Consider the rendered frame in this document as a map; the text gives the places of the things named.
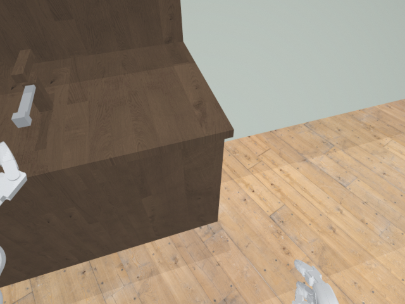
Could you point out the left robot hand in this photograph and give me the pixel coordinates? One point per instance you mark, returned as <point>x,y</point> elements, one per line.
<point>12,179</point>

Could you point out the tap lever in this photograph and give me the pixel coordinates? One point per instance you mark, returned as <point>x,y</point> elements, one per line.
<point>22,118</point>

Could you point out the counter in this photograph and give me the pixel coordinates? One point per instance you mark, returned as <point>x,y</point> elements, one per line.
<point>126,141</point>

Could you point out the right robot hand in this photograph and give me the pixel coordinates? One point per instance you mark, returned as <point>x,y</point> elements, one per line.
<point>322,293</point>

